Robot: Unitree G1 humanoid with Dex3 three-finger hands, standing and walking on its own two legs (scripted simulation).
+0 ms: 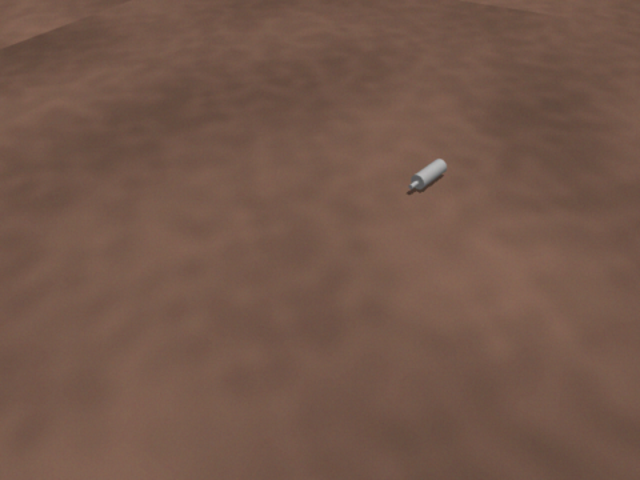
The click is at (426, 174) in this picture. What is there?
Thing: lying bottle
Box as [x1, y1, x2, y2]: [409, 159, 446, 188]
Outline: 445,163 441,159 436,159 411,177 411,183 409,185 409,188 421,188 446,169
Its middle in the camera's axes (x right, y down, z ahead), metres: +0.54 -0.32 +1.91
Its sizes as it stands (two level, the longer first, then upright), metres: 0.243 0.078 0.078
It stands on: the floor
